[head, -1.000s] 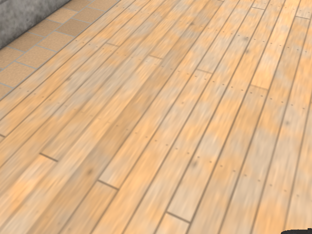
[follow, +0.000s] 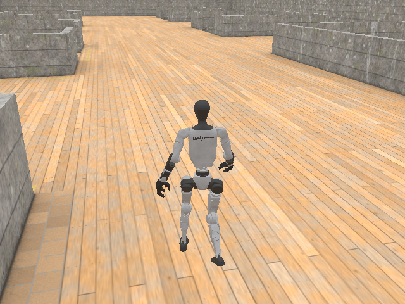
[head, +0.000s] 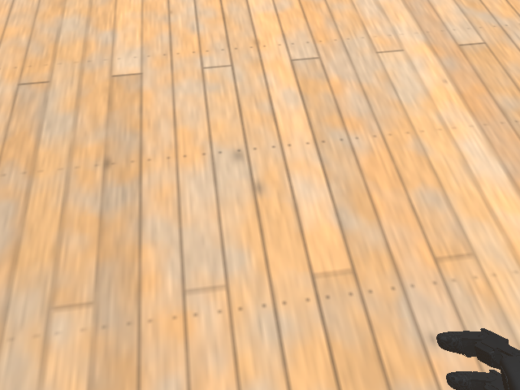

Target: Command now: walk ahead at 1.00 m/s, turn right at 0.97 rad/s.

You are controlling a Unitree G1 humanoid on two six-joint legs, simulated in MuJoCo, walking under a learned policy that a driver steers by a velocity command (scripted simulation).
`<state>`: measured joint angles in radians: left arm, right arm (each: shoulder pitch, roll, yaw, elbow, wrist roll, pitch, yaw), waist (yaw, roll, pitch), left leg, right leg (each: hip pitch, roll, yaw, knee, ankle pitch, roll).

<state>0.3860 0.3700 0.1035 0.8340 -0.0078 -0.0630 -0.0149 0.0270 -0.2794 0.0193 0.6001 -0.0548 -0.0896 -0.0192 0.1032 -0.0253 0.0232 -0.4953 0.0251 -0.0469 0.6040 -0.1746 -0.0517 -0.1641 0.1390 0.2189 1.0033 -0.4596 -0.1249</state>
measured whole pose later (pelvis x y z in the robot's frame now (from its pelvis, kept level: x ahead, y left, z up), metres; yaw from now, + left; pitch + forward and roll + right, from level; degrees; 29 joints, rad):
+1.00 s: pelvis +0.88 -0.20 +0.01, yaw -18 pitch +0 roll +2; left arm 0.19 0.27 -0.02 0.71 0.06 -0.10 0.00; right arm 0.38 -0.33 -0.07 0.83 -0.01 -0.02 0.02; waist -0.04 0.00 0.04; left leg -0.30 -0.18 0.00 0.50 -0.20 0.15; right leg -0.45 -0.01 0.07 1.35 -0.31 -0.01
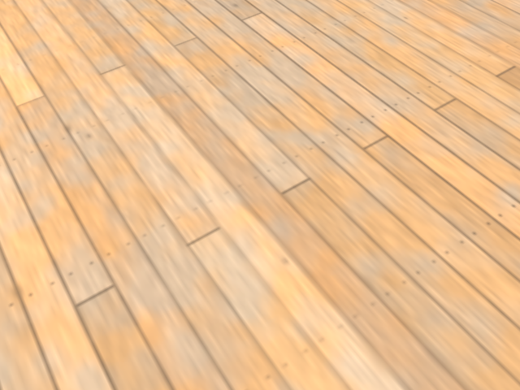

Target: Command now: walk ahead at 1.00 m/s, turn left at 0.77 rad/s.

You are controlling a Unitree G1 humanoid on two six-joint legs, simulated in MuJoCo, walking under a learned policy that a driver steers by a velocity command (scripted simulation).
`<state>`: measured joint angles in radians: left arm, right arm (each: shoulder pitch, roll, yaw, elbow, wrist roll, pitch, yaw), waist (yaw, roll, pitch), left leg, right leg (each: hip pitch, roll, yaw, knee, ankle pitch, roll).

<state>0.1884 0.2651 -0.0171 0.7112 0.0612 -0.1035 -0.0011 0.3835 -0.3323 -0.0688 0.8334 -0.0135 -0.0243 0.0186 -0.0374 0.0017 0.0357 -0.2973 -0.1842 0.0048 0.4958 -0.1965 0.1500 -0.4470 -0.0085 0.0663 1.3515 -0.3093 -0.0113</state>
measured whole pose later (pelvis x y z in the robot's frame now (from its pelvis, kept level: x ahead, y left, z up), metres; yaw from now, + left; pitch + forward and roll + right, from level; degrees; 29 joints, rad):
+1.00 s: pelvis +0.86 +0.23 +0.01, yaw +54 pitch +1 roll +1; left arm 0.04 0.26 -0.02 0.56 0.04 -0.05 -0.02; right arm 0.46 -0.34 -0.07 0.81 -0.01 -0.04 0.01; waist -0.09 0.01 0.04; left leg -0.03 -0.21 -0.18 0.37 -0.33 0.16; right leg -0.70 -0.14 0.11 0.76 -0.09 0.07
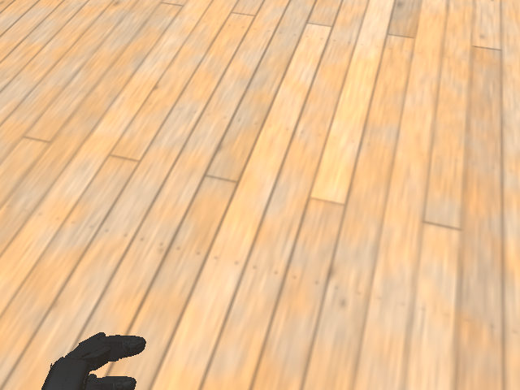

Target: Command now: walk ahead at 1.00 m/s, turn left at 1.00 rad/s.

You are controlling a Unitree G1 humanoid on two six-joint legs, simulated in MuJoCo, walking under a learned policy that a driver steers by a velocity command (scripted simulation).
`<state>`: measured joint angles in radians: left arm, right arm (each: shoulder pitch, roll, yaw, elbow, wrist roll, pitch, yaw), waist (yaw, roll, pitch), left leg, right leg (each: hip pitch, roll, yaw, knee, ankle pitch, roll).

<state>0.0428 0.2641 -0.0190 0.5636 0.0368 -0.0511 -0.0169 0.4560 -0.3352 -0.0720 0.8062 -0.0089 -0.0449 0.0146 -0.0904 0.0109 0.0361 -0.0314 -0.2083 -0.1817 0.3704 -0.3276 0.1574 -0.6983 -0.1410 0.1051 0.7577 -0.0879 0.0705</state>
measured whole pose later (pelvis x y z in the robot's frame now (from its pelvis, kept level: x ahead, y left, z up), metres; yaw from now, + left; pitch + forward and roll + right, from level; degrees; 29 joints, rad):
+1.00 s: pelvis +0.87 +0.21 -0.03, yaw +30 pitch +1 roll +0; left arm 0.02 0.27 0.00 0.68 0.04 -0.06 -0.02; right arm 0.50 -0.31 -0.04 0.96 -0.03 -0.08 -0.01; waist -0.06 0.01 0.04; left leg 0.23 -0.09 -0.03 0.46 -0.43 0.11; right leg -0.56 0.01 -0.09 0.58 -0.04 -0.11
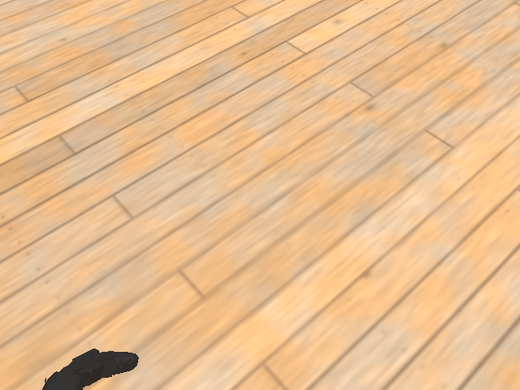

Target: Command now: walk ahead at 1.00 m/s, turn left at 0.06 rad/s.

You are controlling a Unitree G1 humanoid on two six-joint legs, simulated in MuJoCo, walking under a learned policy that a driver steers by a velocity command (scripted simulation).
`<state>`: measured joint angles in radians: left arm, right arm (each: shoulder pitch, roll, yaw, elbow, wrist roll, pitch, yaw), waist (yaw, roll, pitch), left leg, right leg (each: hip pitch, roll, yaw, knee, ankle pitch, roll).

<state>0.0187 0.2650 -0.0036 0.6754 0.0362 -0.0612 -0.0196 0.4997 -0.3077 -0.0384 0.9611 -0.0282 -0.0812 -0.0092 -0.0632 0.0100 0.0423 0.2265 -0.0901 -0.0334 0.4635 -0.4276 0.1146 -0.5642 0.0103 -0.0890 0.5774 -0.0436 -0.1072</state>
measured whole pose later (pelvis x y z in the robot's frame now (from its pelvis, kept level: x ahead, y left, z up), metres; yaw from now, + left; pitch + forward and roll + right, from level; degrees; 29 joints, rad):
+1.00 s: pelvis +0.99 +0.03 +0.02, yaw +0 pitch +0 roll -1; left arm 0.21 0.29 0.04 0.85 0.04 -0.07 -0.01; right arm 0.32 -0.26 -0.03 0.93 -0.01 -0.10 -0.01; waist -0.01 0.01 0.06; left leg -0.29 -0.02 -0.05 1.32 -0.33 0.09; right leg -0.37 0.06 -0.10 0.56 -0.20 -0.09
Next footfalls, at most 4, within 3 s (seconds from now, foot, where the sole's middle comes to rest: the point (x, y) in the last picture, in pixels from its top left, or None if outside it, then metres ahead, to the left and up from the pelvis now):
0.42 left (211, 319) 0.64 0.12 -0.74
0.88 right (262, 183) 1.10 -0.04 -0.74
1.28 left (210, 118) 1.42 0.12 -0.74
1.90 right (248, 105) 1.47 -0.01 -0.74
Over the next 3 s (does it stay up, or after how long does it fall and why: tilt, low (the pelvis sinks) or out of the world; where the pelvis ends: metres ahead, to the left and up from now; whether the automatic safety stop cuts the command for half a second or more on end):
stays up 1.37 0.04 0.04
